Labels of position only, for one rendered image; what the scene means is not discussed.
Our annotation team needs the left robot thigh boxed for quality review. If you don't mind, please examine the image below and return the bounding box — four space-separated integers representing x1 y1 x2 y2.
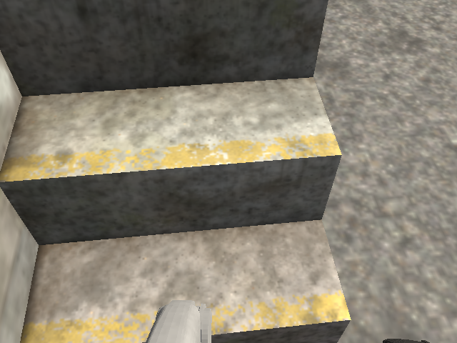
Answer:
146 300 212 343

